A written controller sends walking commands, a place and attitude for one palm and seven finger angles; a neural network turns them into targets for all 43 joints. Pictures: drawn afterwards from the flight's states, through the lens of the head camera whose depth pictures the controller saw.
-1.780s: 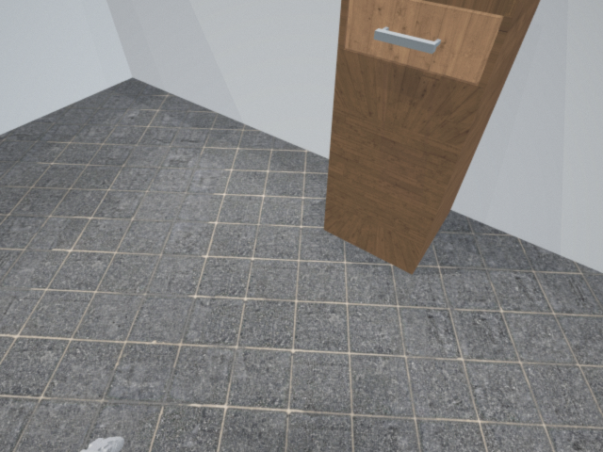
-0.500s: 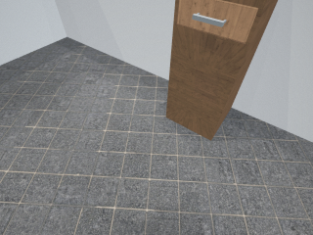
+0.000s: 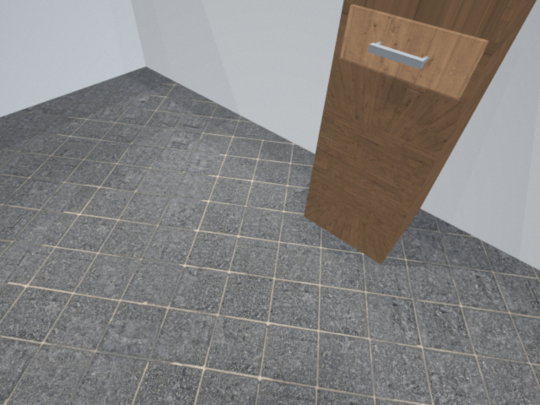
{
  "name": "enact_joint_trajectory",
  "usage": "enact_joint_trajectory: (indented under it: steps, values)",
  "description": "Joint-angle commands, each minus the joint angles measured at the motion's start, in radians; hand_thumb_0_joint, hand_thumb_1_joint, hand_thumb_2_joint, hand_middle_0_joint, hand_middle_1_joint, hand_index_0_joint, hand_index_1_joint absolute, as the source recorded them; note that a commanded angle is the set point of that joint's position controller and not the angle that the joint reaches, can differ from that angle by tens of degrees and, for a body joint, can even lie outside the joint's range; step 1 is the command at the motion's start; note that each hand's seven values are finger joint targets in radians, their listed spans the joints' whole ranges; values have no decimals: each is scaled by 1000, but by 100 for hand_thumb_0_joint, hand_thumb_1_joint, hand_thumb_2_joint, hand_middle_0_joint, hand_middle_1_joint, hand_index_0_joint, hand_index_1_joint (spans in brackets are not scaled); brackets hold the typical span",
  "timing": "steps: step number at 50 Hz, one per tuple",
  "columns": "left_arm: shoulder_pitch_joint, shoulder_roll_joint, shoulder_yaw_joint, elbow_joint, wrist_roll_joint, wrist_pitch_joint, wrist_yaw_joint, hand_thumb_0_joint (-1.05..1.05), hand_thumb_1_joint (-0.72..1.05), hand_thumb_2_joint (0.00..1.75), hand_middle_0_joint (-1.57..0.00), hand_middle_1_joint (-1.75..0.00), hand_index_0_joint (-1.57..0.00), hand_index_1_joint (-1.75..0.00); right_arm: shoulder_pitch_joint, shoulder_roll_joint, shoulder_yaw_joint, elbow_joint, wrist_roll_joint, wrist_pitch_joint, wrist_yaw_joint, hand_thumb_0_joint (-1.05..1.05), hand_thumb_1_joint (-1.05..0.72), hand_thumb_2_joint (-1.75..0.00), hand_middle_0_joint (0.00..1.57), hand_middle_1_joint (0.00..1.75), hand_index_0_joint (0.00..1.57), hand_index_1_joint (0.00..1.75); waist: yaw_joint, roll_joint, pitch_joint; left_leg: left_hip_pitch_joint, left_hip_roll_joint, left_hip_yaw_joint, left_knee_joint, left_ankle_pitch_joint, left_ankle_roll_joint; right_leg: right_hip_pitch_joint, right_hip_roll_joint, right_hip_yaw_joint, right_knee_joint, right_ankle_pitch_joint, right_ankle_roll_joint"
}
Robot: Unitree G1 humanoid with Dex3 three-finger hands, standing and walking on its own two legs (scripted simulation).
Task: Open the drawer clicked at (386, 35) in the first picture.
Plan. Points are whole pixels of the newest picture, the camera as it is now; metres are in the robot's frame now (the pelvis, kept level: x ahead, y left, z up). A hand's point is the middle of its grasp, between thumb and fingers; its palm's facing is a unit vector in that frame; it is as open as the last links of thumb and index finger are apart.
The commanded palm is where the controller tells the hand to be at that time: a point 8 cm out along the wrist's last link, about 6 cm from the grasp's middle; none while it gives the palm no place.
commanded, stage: walk to a spot facing it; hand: left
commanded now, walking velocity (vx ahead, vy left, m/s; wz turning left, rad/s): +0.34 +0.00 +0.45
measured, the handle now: (398, 53) +1.01 -0.30 +0.12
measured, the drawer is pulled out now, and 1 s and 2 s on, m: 0.00 0.00 0.00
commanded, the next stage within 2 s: turn to face it in 0.34 s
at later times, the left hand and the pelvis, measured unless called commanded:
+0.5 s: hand (127, 395) +0.18 +0.26 -0.18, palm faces +0.09 -0.98 -0.15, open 7.3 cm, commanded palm none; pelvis +0.16 +0.08 +0.00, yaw +2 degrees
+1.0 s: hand (161, 293) +0.36 +0.25 -0.16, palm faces -0.13 -0.96 -0.24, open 7.4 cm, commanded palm none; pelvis +0.29 +0.07 +0.00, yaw -12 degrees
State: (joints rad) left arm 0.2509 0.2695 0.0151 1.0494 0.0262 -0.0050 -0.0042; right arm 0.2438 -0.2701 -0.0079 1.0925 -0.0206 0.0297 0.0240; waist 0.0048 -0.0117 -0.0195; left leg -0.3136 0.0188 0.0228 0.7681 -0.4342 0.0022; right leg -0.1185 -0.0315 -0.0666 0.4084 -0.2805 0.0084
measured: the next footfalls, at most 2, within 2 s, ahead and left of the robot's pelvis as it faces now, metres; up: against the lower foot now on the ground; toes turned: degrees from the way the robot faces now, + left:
left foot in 0.12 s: +0.09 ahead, +0.13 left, +0.00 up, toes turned +10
right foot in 0.68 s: +0.36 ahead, +0.01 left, +0.00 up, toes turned -9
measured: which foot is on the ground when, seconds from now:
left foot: up 0.00-0.10, down 0.12-0.66, up 0.68-1.00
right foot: down 0.00-0.12, up 0.14-0.66, down 0.68-1.00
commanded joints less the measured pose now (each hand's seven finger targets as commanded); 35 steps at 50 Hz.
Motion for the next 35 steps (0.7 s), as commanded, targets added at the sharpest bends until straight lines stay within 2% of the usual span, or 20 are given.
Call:
enact_joint_trajectory:
  steps: [1,3,4,5,6,7,8,10,12,14,17,21,26,28,30,31,32,33,34,35]
  values:
    - [28,207,62,-52,8,-33,14,0,90,90,-20,-30,-20,-30,-83,-71,-32,-133,8,-42,10,0,-90,-90,20,30,20,30,11,-110,122,-161,64,30,-33,-8,1,11,-309,178,-195,-129,-154]
    - [17,189,62,-51,3,-31,13,0,90,90,-20,-30,-20,-30,19,-43,-31,-108,7,-50,9,0,-90,-90,20,30,20,30,-32,-97,101,30,27,92,-188,103,0,-91,-262,77,-110,-117,-109]
    - [21,176,61,-48,-3,-26,11,0,90,90,-20,-30,-20,-30,105,-51,-37,-79,5,-54,4,0,-90,-90,20,30,20,30,-62,-42,73,182,1,116,-257,159,-1,-171,-222,16,-17,-137,-81]
    - [35,127,50,-52,-9,-21,6,0,90,90,-20,-30,-20,-30,219,-100,-53,-44,3,-60,-6,0,-90,-90,20,30,20,30,-103,113,39,318,42,7,-343,69,18,-269,-151,-52,211,-122,-42]
    - [29,43,34,-86,-16,-18,-5,0,90,90,-20,-30,-20,-30,324,-207,-86,-26,-9,-67,-15,0,-90,-90,20,30,20,30,-133,418,35,387,297,-433,-526,-136,109,-500,-15,-126,543,-304,24]
    - [-45,41,30,-130,-6,-21,0,0,90,90,-20,-30,-20,-30,364,-218,-84,-19,-5,-66,-28,0,-90,-90,20,30,20,30,-132,313,79,323,382,-597,-638,-181,173,-589,-9,-3,697,-327,6]
    - [-55,49,38,-114,2,-23,4,0,90,90,-20,-30,-20,-30,307,-168,-71,-23,-1,-65,-33,0,-90,-90,20,30,20,30,-98,203,120,261,358,-547,-638,-163,170,-589,-65,54,766,-233,-13]
    - [-30,25,41,-70,4,-30,-7,0,90,90,-20,-30,-20,-30,207,-80,-48,-47,3,-85,-41,0,-90,-90,20,30,20,30,-52,78,155,183,293,-400,-623,32,149,-560,-112,67,785,-66,-8]
    - [35,-4,35,-25,6,-26,-11,0,90,90,-20,-30,-20,-30,210,-35,-38,-30,7,-109,-48,0,-90,-90,20,30,20,30,-25,65,114,226,236,-239,-596,363,95,-502,-110,46,754,22,12]
    - [78,-22,35,-3,1,-16,-3,0,90,90,-20,-30,-20,-30,238,-10,-32,-6,12,-118,-56,0,-90,-90,20,30,20,30,-8,92,88,271,221,-146,-569,583,82,-496,-94,36,743,47,22]
    - [71,-41,40,2,1,-3,1,0,90,90,-20,-30,-20,-30,268,13,-32,18,15,-120,-64,0,-90,-90,20,30,20,30,-3,88,107,311,209,-71,-559,712,61,-547,-69,28,740,79,19]
    - [10,-61,50,-22,-2,9,0,0,90,90,-20,-30,-20,-30,296,50,-26,40,12,-120,-73,0,-90,-90,20,30,20,30,-8,86,167,323,218,-9,-567,732,49,-624,-55,24,702,121,8]
    - [-104,-87,47,-65,-7,2,-6,0,90,90,-20,-30,-20,-30,310,52,-24,56,0,-114,-85,0,-90,-90,20,30,20,30,-29,126,221,320,202,87,-488,1059,57,-509,2,-86,412,120,-24]
    - [-54,-81,51,-61,-4,3,-4,0,90,90,-20,-30,-20,-30,275,18,-36,47,4,-105,-90,0,-90,-90,20,30,20,30,4,128,183,343,224,113,-387,1240,64,-408,46,-116,341,100,-45]
    - [51,-56,62,-41,1,0,1,0,90,90,-20,-30,-20,-30,236,-15,-52,25,10,-98,-90,0,-90,-90,20,30,20,30,49,134,116,350,246,122,-248,1309,66,-286,62,-105,310,100,-67]
    - [117,-36,68,-29,4,-5,4,0,90,90,-20,-30,-20,-30,212,-29,-60,11,13,-93,-88,0,-90,-90,20,30,20,30,77,123,88,316,245,117,-149,1290,64,-198,70,-103,280,101,-77]
    - [213,-10,79,-10,7,-14,6,0,90,90,-20,-30,-20,-30,172,-37,-63,-10,17,-90,-85,0,-90,-90,20,30,20,30,131,113,47,241,222,127,19,1181,46,-59,54,-76,196,152,-100]
    - [309,61,94,7,13,-27,12,0,90,90,-20,-30,-20,-30,161,-15,-62,-33,28,-87,-75,0,-90,-90,20,30,20,30,165,-25,-27,83,132,163,355,775,12,110,-109,138,102,459,-188]
    - [325,121,102,0,-8,-31,19,0,90,90,-20,-30,-20,-30,164,51,-55,-68,32,-91,-69,0,-90,-90,20,30,20,30,114,-180,-80,-162,-53,137,677,-136,-32,189,-370,578,7,911,-331]
    - [239,122,102,-34,-24,-20,30,0,90,90,-20,-30,-20,-30,126,33,-62,-88,27,-71,-78,0,-90,-90,20,30,20,30,85,-81,-54,-158,-6,-38,689,-136,-13,87,-380,567,-61,773,-365]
